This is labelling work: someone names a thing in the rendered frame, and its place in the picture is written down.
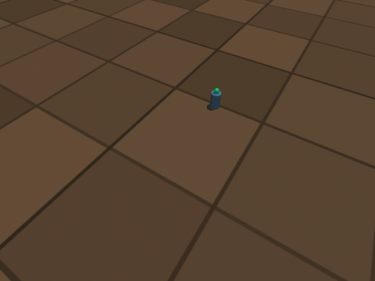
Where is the bottle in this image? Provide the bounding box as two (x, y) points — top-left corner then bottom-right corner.
(210, 88), (221, 109)

